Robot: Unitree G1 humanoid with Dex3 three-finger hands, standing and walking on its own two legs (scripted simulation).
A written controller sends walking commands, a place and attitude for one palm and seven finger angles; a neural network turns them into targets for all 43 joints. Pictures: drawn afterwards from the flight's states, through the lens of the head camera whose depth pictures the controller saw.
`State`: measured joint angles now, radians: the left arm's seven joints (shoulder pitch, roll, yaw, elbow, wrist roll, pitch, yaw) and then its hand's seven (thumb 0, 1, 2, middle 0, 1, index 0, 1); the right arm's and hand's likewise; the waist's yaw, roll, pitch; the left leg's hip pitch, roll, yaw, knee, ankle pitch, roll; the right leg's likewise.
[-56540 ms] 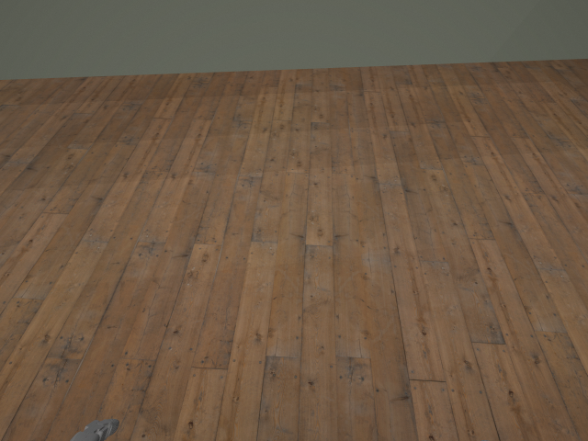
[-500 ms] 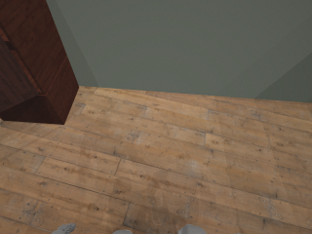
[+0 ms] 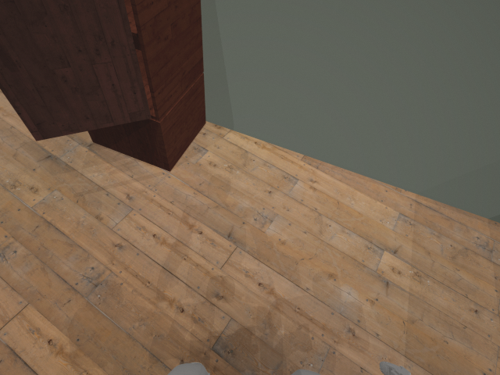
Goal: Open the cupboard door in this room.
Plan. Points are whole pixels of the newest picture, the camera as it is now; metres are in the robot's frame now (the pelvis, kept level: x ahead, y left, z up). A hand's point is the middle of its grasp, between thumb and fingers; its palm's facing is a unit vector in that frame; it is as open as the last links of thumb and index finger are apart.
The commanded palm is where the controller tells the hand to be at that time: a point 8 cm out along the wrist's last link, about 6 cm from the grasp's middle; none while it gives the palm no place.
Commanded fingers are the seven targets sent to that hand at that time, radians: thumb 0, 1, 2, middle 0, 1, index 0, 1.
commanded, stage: turn to face it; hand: left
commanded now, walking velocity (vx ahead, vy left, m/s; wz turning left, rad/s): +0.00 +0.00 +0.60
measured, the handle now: out of the picture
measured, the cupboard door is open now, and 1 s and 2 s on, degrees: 44 44 44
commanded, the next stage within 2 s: take the last steps up to it in 0.76 s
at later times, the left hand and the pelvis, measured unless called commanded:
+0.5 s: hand out of the picture +0.03 +0.18 -0.14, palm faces +0.31 -0.92 -0.24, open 7.4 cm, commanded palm none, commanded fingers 0.00 0.90 0.90 -0.20 -0.30 -0.20 -0.30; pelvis +0.01 -0.03 +0.02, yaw +18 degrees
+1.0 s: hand out of the picture -0.01 +0.19 -0.15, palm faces +0.50 -0.83 -0.26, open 7.4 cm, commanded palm none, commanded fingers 0.00 0.90 0.90 -0.20 -0.30 -0.20 -0.30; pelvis +0.03 -0.03 +0.01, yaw +28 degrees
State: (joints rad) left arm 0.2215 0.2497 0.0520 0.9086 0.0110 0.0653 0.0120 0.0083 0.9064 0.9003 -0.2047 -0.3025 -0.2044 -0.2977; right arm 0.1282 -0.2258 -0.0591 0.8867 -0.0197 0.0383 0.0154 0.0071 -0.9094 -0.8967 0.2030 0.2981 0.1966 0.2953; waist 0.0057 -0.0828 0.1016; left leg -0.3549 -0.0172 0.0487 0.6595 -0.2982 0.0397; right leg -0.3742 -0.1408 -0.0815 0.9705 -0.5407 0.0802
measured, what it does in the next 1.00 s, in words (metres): steps on the spot, turning left: right foot, then left foot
